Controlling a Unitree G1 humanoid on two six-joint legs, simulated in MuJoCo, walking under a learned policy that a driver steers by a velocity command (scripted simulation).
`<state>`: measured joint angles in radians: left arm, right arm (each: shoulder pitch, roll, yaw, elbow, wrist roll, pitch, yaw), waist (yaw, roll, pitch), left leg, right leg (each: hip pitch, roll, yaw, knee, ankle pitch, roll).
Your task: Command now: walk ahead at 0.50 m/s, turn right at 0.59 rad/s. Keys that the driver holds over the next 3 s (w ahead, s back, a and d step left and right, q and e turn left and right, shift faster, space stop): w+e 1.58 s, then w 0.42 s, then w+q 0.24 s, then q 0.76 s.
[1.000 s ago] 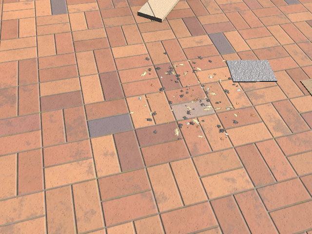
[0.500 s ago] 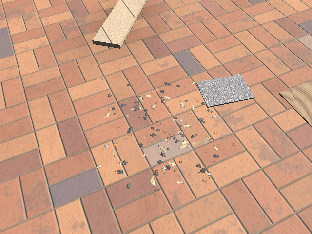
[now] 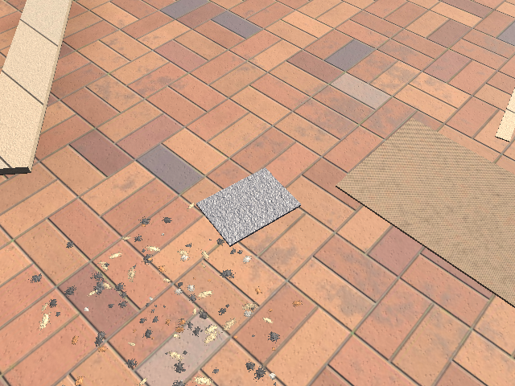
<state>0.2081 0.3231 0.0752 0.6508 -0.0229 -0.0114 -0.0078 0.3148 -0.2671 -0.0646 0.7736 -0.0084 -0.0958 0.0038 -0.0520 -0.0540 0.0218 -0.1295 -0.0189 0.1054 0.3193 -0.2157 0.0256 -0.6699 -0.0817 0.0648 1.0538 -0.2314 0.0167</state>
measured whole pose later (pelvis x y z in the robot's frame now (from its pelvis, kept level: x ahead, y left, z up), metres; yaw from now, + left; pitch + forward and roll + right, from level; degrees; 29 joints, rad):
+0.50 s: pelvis +0.27 -0.09 +0.00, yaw -18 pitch +2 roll +0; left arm 0.32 0.28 0.06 0.67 -0.01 -0.04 -0.01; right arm 0.10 -0.32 -0.05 0.70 -0.02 -0.09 0.00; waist 0.04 0.03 0.05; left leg -0.66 0.11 -0.08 0.96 -0.20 -0.06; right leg -0.21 0.11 0.08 0.37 -0.17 -0.10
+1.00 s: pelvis +0.54 -0.13 +0.00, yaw -36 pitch +1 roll +2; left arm 0.22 0.32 0.08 0.64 -0.02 -0.01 0.00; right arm 0.30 -0.27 -0.07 0.80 -0.01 -0.09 0.01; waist -0.05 -0.05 0.03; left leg -0.13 -0.02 0.11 0.32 -0.21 0.03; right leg -0.65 -0.08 0.07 1.06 -0.24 0.01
